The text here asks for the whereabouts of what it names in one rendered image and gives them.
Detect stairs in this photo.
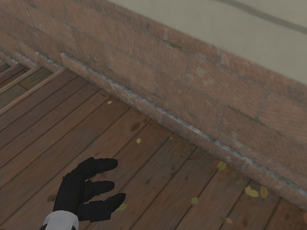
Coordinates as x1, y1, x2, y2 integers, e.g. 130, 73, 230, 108
0, 61, 54, 109

